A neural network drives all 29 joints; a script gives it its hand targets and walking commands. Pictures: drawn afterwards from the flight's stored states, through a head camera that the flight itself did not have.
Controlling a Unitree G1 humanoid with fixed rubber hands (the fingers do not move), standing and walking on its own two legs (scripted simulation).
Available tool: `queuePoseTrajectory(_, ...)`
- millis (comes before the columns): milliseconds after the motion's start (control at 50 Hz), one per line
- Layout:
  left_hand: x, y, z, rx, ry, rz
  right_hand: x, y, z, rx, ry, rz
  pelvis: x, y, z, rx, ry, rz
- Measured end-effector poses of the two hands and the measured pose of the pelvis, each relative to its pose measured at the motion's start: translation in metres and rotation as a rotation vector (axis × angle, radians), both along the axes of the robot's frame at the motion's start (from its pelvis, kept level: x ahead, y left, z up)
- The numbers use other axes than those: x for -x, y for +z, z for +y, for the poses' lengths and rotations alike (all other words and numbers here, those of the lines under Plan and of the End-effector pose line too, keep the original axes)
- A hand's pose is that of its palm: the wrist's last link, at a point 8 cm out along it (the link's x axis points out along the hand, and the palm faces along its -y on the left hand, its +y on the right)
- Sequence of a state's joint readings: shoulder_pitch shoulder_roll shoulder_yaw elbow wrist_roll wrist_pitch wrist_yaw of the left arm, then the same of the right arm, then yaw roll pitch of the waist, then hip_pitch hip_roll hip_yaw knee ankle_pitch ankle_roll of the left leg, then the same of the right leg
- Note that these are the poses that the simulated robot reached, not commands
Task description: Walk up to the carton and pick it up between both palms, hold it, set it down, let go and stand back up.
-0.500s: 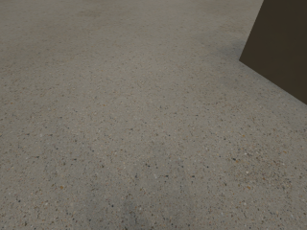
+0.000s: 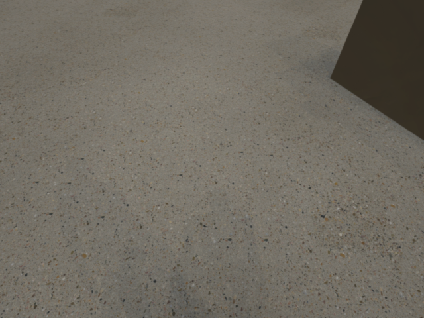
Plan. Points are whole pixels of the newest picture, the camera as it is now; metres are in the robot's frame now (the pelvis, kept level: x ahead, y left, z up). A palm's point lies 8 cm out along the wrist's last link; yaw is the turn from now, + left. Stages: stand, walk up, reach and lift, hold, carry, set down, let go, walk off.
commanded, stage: stand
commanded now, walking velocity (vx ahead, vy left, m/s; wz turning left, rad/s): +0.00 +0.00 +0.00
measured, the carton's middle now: out of the picture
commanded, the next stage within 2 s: walk up in 0.16 s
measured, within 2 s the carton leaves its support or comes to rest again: neither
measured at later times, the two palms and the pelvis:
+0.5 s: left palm out of the picture +0.04 +0.22 -0.15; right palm out of the picture -0.01 -0.25 -0.15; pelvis +0.02 -0.02 -0.01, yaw -8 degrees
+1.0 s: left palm (193, 262) +0.28 +0.05 -0.16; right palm (412, 265) +0.25 -0.45 -0.12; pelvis +0.22 -0.17 -0.03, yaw -25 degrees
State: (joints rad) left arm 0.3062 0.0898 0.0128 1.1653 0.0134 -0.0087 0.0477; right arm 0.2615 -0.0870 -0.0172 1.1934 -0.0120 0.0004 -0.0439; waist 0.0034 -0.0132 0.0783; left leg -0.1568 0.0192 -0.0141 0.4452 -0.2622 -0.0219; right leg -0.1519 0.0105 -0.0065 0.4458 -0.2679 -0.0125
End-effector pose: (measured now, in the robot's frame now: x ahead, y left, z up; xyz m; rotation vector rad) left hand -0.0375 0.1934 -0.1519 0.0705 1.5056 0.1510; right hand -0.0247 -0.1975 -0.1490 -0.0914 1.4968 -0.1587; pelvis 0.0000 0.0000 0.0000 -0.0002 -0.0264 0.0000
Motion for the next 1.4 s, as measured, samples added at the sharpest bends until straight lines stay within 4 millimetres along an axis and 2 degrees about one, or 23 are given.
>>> queuePoseTrajectory(160,-0.012,0.001,0.005,-0.018,-0.006,-0.026,-0.003,-0.002,0.0,-0.001,-0.004,-0.002,-0.005,0.0,-0.001,-0.002,-0.002,-0.002)
queuePoseTrajectory(360,-0.019,0.0,0.001,-0.009,-0.011,-0.03,-0.004,-0.001,0.0,-0.005,-0.006,0.003,-0.01,0.0,-0.003,-0.001,0.002,-0.001)
queuePoseTrajectory(420,-0.03,-0.001,0.008,-0.007,-0.045,-0.043,-0.012,-0.002,-0.012,0.027,-0.02,-0.062,-0.013,-0.005,-0.006,-0.021,-0.063,0.013)
queuePoseTrajectory(480,-0.065,0.002,0.024,-0.046,-0.149,-0.07,-0.016,0.0,-0.041,0.1,-0.087,-0.138,-0.017,-0.007,-0.015,-0.029,-0.131,0.012)
queuePoseTrajectory(540,-0.119,0.012,0.035,-0.1,-0.227,-0.155,-0.018,0.002,-0.073,0.158,-0.12,-0.177,-0.028,-0.009,-0.03,-0.03,-0.173,0.001)
queuePoseTrajectory(580,-0.157,0.02,0.034,-0.13,-0.265,-0.217,-0.023,0.001,-0.096,0.181,-0.127,-0.189,-0.04,-0.011,-0.043,-0.028,-0.201,-0.008)
queuePoseTrajectory(640,-0.212,0.03,0.017,-0.162,-0.33,-0.297,-0.036,-0.008,-0.133,0.195,-0.135,-0.205,-0.061,-0.019,-0.067,-0.023,-0.247,-0.021)
queuePoseTrajectory(680,-0.245,0.03,-0.002,-0.179,-0.376,-0.336,-0.049,-0.019,-0.159,0.199,-0.144,-0.217,-0.079,-0.028,-0.088,-0.018,-0.277,-0.025)
queuePoseTrajectory(740,-0.284,0.015,-0.034,-0.207,-0.408,-0.389,-0.074,-0.042,-0.199,0.19,-0.139,-0.22,-0.103,-0.052,-0.123,0.004,-0.307,-0.022)
queuePoseTrajectory(800,-0.295,-0.001,-0.07,-0.179,-0.379,-0.377,-0.114,-0.047,-0.224,0.153,-0.132,-0.268,-0.123,-0.06,-0.141,0.009,-0.345,-0.016)
queuePoseTrajectory(840,-0.296,-0.005,-0.093,-0.148,-0.372,-0.338,-0.148,-0.036,-0.233,0.141,-0.117,-0.335,-0.138,-0.054,-0.149,0.019,-0.355,-0.02)
queuePoseTrajectory(920,-0.298,-0.007,-0.127,-0.071,-0.393,-0.261,-0.219,-0.001,-0.244,0.156,-0.085,-0.473,-0.175,-0.038,-0.163,0.031,-0.389,-0.022)
queuePoseTrajectory(1000,-0.322,-0.011,-0.144,-0.01,-0.425,-0.201,-0.278,0.03,-0.252,0.189,-0.094,-0.56,-0.221,-0.029,-0.174,0.026,-0.442,-0.02)
queuePoseTrajectory(1040,-0.347,-0.017,-0.148,0.01,-0.458,-0.179,-0.3,0.039,-0.256,0.218,-0.119,-0.59,-0.248,-0.029,-0.179,0.021,-0.471,-0.024)
queuePoseTrajectory(1100,-0.406,-0.036,-0.15,0.023,-0.541,-0.169,-0.317,0.035,-0.264,0.299,-0.193,-0.616,-0.294,-0.045,-0.182,0.017,-0.527,-0.026)
queuePoseTrajectory(1140,-0.456,-0.047,-0.156,0.018,-0.625,-0.178,-0.311,0.023,-0.265,0.342,-0.296,-0.592,-0.317,-0.056,-0.186,0.008,-0.568,-0.033)
queuePoseTrajectory(1180,-0.512,-0.044,-0.171,0.01,-0.702,-0.23,-0.293,0.015,-0.257,0.343,-0.399,-0.508,-0.334,-0.054,-0.194,0.007,-0.6,-0.038)
queuePoseTrajectory(1240,-0.594,-0.02,-0.207,0.011,-0.797,-0.348,-0.261,0.016,-0.24,0.31,-0.495,-0.348,-0.357,-0.038,-0.209,0.015,-0.645,-0.036)
queuePoseTrajectory(1280,-0.64,0.0,-0.236,0.021,-0.85,-0.412,-0.244,0.022,-0.228,0.281,-0.546,-0.257,-0.373,-0.025,-0.221,0.011,-0.672,-0.029)
queuePoseTrajectory(1340,-0.695,0.025,-0.283,0.041,-0.918,-0.468,-0.227,0.031,-0.214,0.237,-0.616,-0.146,-0.399,-0.011,-0.241,0.009,-0.705,-0.011)
queuePoseTrajectory(1400,-0.738,0.039,-0.338,0.074,-0.974,-0.507,-0.224,0.035,-0.204,0.176,-0.668,-0.055,-0.425,-0.004,-0.266,0.01,-0.726,0.005)
